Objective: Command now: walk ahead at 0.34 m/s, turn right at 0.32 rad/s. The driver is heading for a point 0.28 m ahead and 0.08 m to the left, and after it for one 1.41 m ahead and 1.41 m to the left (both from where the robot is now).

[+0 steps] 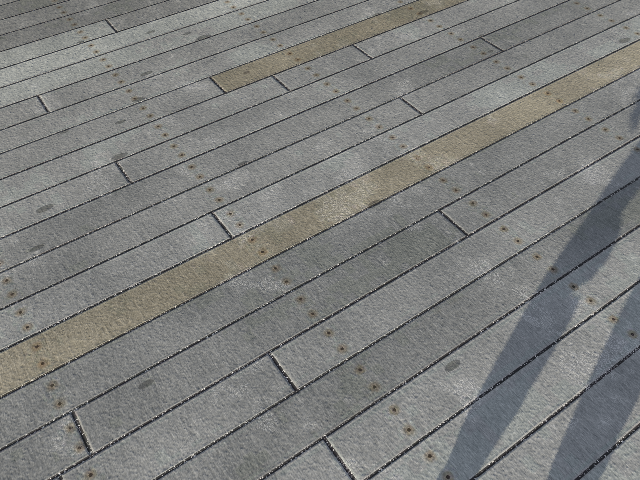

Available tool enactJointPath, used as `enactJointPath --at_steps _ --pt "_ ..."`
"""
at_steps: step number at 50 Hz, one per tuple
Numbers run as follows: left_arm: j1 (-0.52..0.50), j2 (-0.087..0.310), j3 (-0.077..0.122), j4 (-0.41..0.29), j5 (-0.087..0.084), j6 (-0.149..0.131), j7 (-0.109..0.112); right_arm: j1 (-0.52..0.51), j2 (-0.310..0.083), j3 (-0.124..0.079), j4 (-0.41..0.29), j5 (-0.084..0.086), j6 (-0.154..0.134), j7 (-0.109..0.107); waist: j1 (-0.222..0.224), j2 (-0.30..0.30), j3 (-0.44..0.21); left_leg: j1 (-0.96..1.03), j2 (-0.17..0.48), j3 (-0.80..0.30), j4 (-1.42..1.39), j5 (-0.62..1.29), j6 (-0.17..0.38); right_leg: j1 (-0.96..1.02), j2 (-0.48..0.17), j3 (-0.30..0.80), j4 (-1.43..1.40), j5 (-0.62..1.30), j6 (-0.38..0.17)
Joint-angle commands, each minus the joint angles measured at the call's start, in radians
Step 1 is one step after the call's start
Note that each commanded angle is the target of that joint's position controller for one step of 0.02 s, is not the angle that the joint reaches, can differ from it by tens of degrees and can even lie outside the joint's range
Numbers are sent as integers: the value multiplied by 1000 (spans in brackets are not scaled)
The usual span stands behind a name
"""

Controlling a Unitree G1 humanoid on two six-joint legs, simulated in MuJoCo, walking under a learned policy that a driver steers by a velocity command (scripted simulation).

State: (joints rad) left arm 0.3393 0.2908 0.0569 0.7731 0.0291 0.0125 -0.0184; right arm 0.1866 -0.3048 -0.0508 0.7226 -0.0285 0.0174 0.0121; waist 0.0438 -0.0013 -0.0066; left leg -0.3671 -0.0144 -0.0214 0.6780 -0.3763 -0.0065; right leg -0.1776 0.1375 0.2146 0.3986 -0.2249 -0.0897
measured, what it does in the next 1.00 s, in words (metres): walks ahead, turning left: left foot, then right foot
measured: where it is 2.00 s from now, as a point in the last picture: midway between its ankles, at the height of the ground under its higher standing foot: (210, 318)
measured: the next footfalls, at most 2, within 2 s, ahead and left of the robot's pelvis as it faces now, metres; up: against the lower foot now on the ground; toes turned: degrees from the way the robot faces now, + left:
left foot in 0.06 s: +0.07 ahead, +0.11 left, +0.00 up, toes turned -3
right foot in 0.50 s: +0.36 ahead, -0.09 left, +0.00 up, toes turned +7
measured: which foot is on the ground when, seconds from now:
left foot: up 0.00-0.04, down 0.06-0.52, up 0.54-1.00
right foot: down 0.00-0.06, up 0.08-0.48, down 0.50-1.00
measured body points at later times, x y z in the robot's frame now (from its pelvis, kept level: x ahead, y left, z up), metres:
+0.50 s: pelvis +0.20 +0.00 -0.02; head +0.24 +0.00 +0.43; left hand +0.43 +0.23 -0.10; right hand +0.14 -0.27 -0.14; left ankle +0.03 +0.11 -0.74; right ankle +0.32 -0.09 -0.75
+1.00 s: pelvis +0.45 +0.05 -0.02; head +0.49 +0.07 +0.43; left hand +0.32 +0.28 -0.16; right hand +0.75 -0.06 -0.11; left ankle +0.55 +0.17 -0.74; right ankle +0.32 -0.09 -0.74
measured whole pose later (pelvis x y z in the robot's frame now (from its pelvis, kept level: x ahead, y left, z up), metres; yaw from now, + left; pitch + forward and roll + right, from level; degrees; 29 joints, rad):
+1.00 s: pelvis +0.45 +0.05 -0.02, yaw +23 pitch +2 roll -1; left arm 0.41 0.24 0.03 0.91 0.03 -0.07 0.02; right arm 0.01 -0.25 -0.03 0.69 -0.05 0.00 0.08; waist 0.07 0.01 0.06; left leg -0.54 0.00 0.11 0.61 -0.17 0.13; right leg 0.10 -0.02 -0.28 0.35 -0.44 0.01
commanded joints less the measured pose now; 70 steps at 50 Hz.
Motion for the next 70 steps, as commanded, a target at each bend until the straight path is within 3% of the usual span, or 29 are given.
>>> enactJointPath --at_steps 1,2,3,4,5,7,10,20,22,24,25,26,27,28,29,31,35,42,45,48,50,51,52,53,54,56,58,60,70 --pt "-56 157 37 -56 -5 -21 4 31 -49 -6 -45 9 -39 -9 -67 -82 49 199 -15 28 -208 80 44 -175 -225 288 -127 -319 -126" --pt "-66 136 31 -55 -8 -25 10 95 -51 -6 -22 4 -50 -20 -107 -42 48 348 -13 18 -287 108 52 -275 -181 258 -62 -340 -93" --pt "-82 77 14 -69 -12 -36 12 182 -105 -15 -6 -7 -63 -33 -145 71 27 490 127 -146 -371 -42 71 -405 -112 165 112 -374 -43" --pt "-89 23 -2 -102 -26 -49 11 254 -232 -41 0 -13 -67 -38 -158 243 -20 541 368 -548 -529 -384 157 -520 31 -26 389 -354 1" --pt "-124 105 14 -100 2 -53 16 244 -239 -55 31 -12 -62 -33 -133 146 93 421 417 -666 -566 -459 215 -604 -18 -38 528 -297 4" --pt "-81 113 18 -56 6 -57 -7 141 -131 -28 14 7 -72 -18 -56 68 137 344 309 -485 -554 -325 183 -565 -82 -36 588 -145 16" --pt "-100 90 8 -42 31 -54 -32 155 -81 -12 39 17 -91 -3 -50 117 90 323 198 -314 -563 -15 180 -510 -143 -166 604 -12 58" --pt "-406 27 -36 -142 4 -64 -29 339 -101 -28 142 16 -89 -13 -122 121 69 333 172 -241 -431 594 198 -391 -119 -257 233 85 113" --pt "-358 48 -31 -134 -3 -71 -17 307 -115 -32 137 15 -85 -16 -80 126 49 298 186 -264 -380 652 172 -257 -104 -243 171 72 87" --pt "-166 97 -9 -73 0 -85 7 265 -128 -36 129 24 -87 -11 19 85 -42 231 134 -225 -167 767 131 44 -87 -233 60 88 44" --pt "-20 160 11 -48 20 -96 26 247 -102 -31 108 36 -93 -4 82 15 -149 94 76 -184 55 603 107 280 -226 -104 35 0 3" --pt "83 241 31 -53 45 -93 40 298 11 -6 64 61 -95 -6 87 -183 -304 -155 -39 -78 357 50 77 533 -531 268 -23 -227 -55" --pt "49 239 34 -47 26 -77 37 324 -51 -20 60 42 -79 -12 47 -230 -300 -254 -51 -62 504 -146 88 439 -599 523 -130 -307 -110" --pt "-30 144 13 -56 14 -73 34 280 -80 -30 77 23 -66 -11 13 -105 -139 -286 15 -79 548 -62 99 307 -546 394 -142 -353 -97" --pt "-86 82 0 -59 8 -78 30 237 -55 -26 78 18 -63 1 -4 -66 -39 -276 45 -67 521 10 94 190 -489 245 -168 -235 -83" --pt "-101 41 -12 -44 6 -94 31 216 -36 -28 82 0 -46 17 -40 -105 25 -231 80 -50 475 55 77 76 -412 49 -208 -19 -54" --pt "-57 46 -5 -7 -11 -129 25 136 -12 -25 48 -8 -19 40 -59 -88 37 -286 92 -33 460 139 56 73 -397 -110 -249 205 -66" --pt "3 59 1 42 -9 -126 23 -128 17 2 -49 -5 -26 71 -22 -72 88 -293 84 58 133 379 47 90 -354 -336 -255 370 -46" --pt "55 91 8 69 -9 -116 31 -209 10 9 -85 -10 -27 78 0 -63 102 -258 66 115 10 342 83 171 -384 -373 -227 459 -34" --pt "79 127 14 90 -4 -96 42 -186 -12 2 -91 -17 -26 65 -22 -84 56 -156 -11 173 -48 200 139 271 -397 -427 -58 849 -13" --pt "84 159 21 94 -2 -76 48 -11 -52 -19 -45 -23 -35 50 -98 -92 -55 61 -83 173 -104 123 192 254 -398 -446 235 970 -7" --pt "71 157 19 79 -2 -71 46 160 -95 -42 10 -32 -41 35 -177 -42 -146 306 -69 109 -167 133 231 110 -375 -462 489 790 18" --pt "109 54 -4 20 -13 -76 31 214 -209 -74 13 -35 -38 17 -150 153 -255 631 222 -311 -187 12 333 -276 -274 -458 839 95 68" --pt "42 86 5 -38 -9 -85 23 212 -260 -86 -18 -1 -29 14 -154 174 -333 723 385 -772 -346 110 438 -512 -108 -279 1059 -332 100" --pt "-75 109 9 -64 -5 -92 19 201 -232 -82 2 15 -22 4 -169 59 -206 654 343 -615 -372 197 407 -609 -174 -176 1053 -218 93" --pt "-58 81 -2 -49 -8 -103 19 113 -136 -57 13 19 -33 -6 -74 -15 -18 378 251 -387 -393 412 326 -521 -246 -186 869 -103 89" --pt "-8 73 -4 -35 21 -68 15 59 -94 -42 4 25 -48 -7 -13 0 -13 242 174 -282 -418 524 297 -399 -261 -182 785 -105 112" --pt "-15 55 -5 -44 26 -42 7 84 -102 -44 13 28 -67 0 -4 9 -23 200 142 -252 -431 573 301 -383 -252 -200 731 -86 130" --pt "-376 44 -21 -162 8 -48 -7 276 -131 -56 54 19 -69 -10 -132 65 45 317 116 -313 -407 514 245 -503 -191 -201 306 189 144"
